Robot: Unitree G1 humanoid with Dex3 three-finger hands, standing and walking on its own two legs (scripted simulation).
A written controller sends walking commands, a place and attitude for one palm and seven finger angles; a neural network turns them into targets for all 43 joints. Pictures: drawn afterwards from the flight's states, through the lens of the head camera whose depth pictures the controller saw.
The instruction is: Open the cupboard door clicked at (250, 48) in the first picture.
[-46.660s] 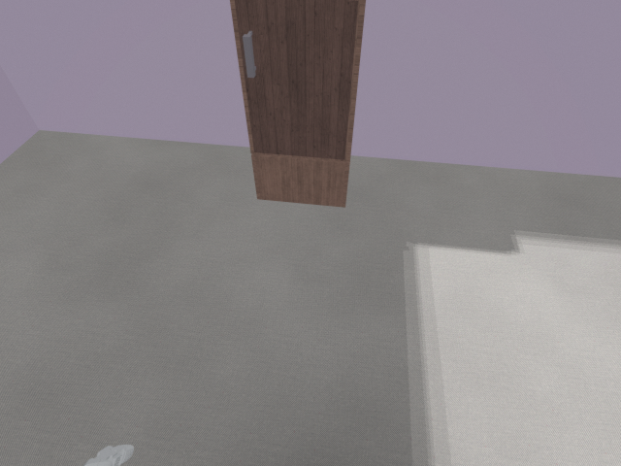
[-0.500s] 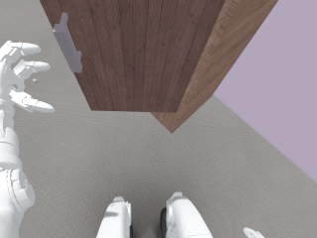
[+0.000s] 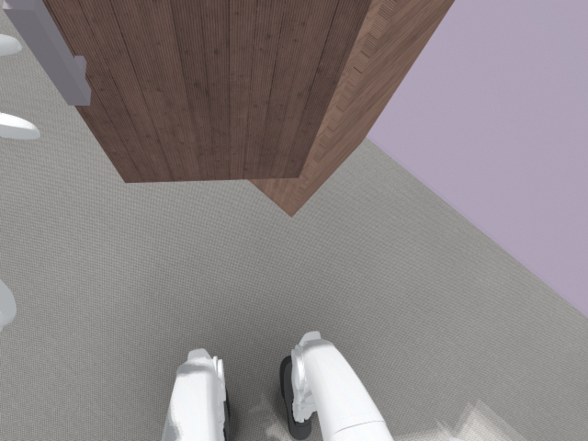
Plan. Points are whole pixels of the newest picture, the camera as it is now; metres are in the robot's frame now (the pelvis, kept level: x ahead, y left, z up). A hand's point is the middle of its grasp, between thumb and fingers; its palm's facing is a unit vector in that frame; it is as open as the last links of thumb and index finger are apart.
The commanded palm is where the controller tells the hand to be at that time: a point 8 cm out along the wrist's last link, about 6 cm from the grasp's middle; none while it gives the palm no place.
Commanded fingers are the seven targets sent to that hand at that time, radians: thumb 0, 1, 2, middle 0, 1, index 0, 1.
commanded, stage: move the hooked fingers beside the handle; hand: left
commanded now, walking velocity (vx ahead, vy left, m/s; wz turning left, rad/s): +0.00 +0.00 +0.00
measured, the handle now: (56, 40) +0.57 +0.22 +0.07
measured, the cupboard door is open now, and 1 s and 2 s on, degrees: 47 47 47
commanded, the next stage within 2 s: slide the fingers in behind the handle in 0.68 s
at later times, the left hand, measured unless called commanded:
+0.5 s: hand out of the picture +0.53 +0.28 +0.06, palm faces -0.02 -1.00 -0.02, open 14.0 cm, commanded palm +0.52 +0.31 +0.07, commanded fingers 0.00 -0.50 0.30 -0.30 -1.20 -0.30 -1.20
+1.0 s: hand (1, 87) +0.52 +0.27 +0.07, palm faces -0.03 -1.00 -0.02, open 14.0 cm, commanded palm +0.51 +0.30 +0.07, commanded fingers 0.00 -0.50 0.30 -0.30 -1.20 -0.30 -1.20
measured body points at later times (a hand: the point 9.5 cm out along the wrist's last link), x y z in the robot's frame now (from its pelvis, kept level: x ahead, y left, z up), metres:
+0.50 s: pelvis +0.01 +0.01 +0.01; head +0.19 +0.06 +0.42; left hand +0.52 +0.33 +0.06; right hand +0.03 -0.26 -0.08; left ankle +0.02 +0.09 -0.61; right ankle +0.05 -0.12 -0.61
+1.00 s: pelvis +0.01 +0.01 +0.01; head +0.18 +0.05 +0.42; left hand +0.51 +0.32 +0.07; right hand +0.03 -0.26 -0.08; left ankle +0.02 +0.09 -0.61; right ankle +0.05 -0.12 -0.61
